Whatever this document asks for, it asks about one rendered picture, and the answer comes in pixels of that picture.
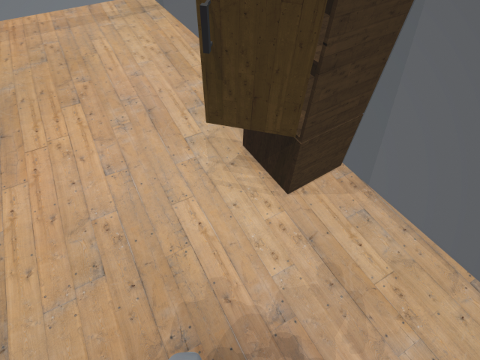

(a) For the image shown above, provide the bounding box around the cupboard door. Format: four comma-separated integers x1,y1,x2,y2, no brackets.
196,0,328,137

